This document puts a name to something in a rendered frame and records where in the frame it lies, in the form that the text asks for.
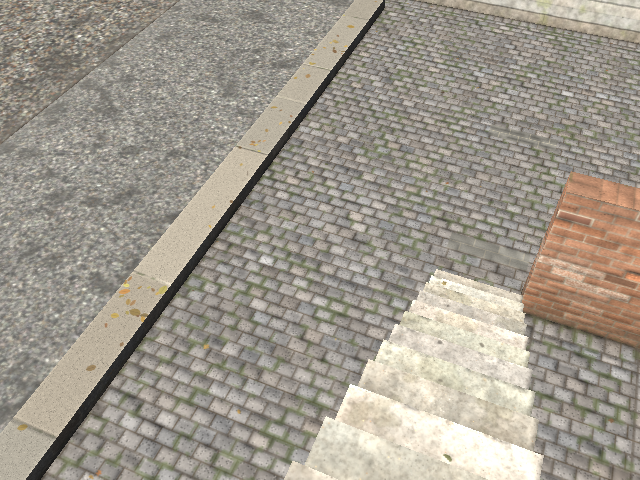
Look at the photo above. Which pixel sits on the stairs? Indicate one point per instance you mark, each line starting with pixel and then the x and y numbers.
pixel 447 397

